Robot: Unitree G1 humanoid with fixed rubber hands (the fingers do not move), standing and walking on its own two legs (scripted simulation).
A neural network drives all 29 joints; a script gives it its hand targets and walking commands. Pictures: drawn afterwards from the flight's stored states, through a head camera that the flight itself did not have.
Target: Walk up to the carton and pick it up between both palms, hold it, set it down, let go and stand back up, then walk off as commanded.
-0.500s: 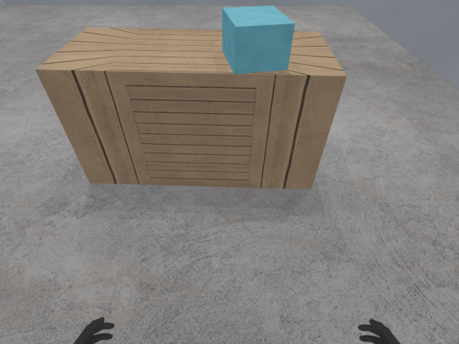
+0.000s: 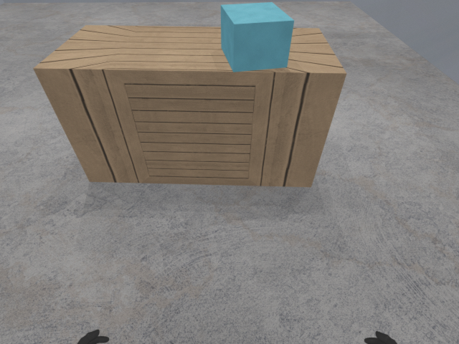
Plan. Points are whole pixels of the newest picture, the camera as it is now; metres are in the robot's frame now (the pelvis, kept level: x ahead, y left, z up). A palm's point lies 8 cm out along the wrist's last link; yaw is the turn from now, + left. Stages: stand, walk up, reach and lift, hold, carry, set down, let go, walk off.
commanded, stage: walk up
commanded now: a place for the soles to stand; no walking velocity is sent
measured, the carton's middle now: (253, 35) +1.35 -0.10 +0.04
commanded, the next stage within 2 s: none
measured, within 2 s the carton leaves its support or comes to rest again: neither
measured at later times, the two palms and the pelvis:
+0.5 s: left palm out of the picture +0.17 +0.32 -0.08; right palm (414, 321) +0.21 -0.31 -0.05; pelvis +0.11 +0.01 +0.01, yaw -1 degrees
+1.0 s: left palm (76, 261) +0.34 +0.34 -0.09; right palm (385, 273) +0.29 -0.29 -0.04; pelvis +0.27 +0.04 +0.02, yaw -2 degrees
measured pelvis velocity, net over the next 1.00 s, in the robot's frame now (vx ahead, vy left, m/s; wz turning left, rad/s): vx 0.27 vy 0.04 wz -0.03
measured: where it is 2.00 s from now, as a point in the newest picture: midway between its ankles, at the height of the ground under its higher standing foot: (242, 277)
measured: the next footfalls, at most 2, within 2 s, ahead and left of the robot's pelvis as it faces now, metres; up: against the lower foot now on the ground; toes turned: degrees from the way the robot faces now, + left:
left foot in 0.54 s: +0.25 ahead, +0.12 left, +0.00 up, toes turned +0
right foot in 1.16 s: +0.48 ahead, -0.14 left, +0.00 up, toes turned -1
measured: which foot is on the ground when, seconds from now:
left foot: down 0.00-0.14, up 0.16-0.52, down 0.54-1.00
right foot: down 0.00-0.56, up 0.58-1.00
